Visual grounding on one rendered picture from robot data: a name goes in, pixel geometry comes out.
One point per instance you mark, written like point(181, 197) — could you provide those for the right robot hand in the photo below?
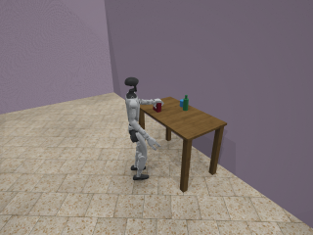
point(151, 141)

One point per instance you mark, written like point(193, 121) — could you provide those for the robot right foot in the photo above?
point(140, 177)

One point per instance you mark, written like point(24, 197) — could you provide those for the left robot forearm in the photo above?
point(147, 102)

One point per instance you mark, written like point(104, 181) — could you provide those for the robot right thigh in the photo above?
point(140, 142)

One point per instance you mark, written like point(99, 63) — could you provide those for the sponge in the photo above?
point(158, 107)

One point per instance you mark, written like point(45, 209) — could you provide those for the table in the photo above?
point(189, 125)

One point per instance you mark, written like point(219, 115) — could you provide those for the left robot hand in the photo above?
point(158, 101)

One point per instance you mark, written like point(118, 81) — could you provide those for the robot right upper arm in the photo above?
point(133, 105)

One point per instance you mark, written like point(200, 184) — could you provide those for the right robot forearm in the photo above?
point(138, 128)

